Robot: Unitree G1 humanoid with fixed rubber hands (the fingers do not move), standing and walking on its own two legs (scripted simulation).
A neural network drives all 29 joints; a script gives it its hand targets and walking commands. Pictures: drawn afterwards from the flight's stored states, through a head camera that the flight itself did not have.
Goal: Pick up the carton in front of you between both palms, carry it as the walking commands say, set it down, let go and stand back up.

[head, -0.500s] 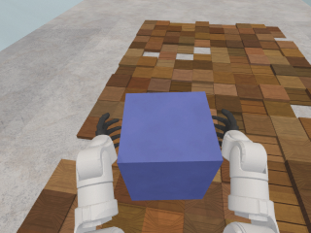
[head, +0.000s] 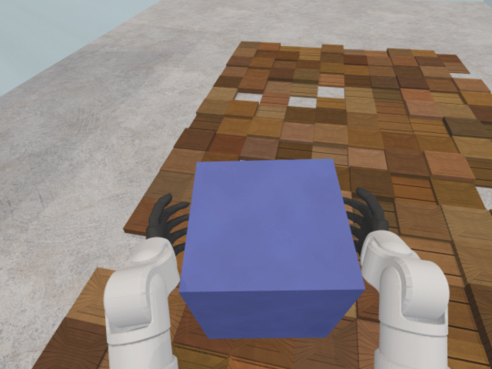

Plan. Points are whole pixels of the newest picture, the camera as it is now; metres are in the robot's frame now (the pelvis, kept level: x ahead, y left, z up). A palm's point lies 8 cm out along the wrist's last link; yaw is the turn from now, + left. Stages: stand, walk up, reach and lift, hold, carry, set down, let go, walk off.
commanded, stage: carry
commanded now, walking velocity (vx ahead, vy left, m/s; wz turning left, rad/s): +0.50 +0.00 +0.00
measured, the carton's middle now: (265, 255) +0.30 +0.00 +0.05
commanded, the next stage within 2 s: none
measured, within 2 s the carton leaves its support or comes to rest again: neither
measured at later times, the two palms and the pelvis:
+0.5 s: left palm (164, 157) +0.49 +0.19 +0.11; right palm (318, 157) +0.47 -0.11 +0.12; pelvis +0.24 +0.06 -0.01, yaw -3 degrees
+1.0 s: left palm (201, 105) +0.78 +0.15 +0.06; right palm (308, 105) +0.78 -0.15 +0.05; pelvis +0.55 +0.00 +0.00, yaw -2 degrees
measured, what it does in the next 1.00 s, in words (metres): walks ahead: left foot, then right foot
